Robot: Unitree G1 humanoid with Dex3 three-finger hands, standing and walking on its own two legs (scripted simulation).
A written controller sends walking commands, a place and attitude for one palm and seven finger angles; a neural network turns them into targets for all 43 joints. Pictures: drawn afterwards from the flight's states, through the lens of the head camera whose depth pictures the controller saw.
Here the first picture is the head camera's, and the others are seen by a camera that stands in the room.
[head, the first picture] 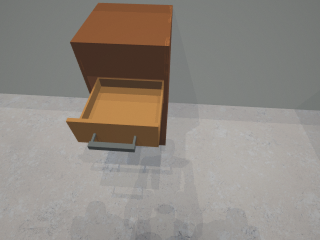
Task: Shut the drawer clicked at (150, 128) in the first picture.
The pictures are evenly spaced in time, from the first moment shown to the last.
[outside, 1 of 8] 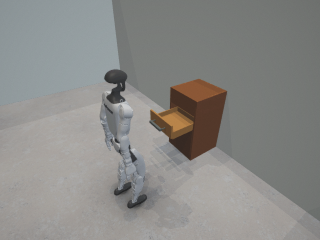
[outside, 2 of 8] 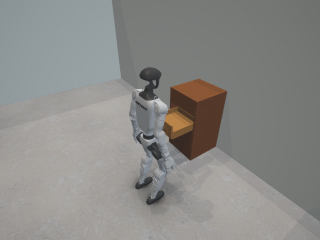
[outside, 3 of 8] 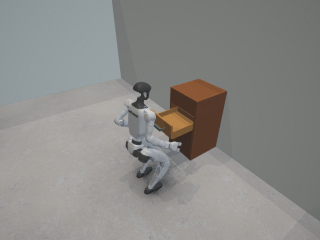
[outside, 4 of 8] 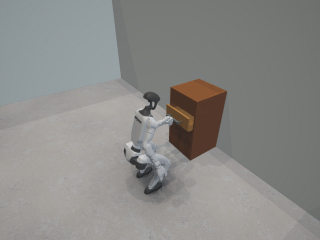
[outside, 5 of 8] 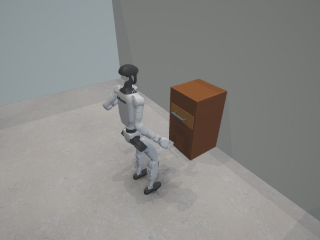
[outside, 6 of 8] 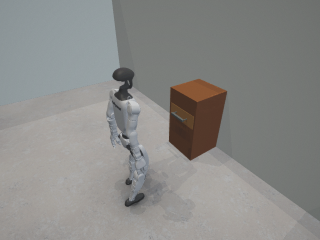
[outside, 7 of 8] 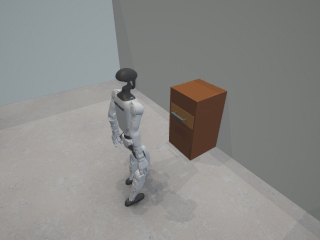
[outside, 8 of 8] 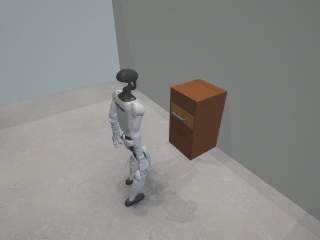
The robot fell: no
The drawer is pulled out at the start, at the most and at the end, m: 0.30 0.30 0.00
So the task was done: yes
